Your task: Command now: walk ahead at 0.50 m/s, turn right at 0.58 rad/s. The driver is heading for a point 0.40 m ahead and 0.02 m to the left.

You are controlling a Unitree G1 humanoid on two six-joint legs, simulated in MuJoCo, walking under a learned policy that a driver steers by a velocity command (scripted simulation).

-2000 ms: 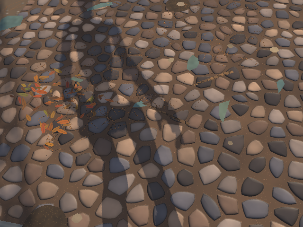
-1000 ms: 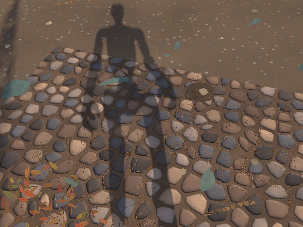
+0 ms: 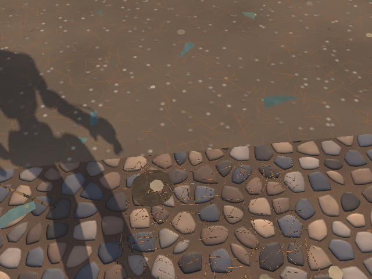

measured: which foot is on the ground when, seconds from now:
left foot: up 0.00-0.32, down 0.34-1.00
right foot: down 0.00-0.34, up 0.36-0.74, down 0.76-1.00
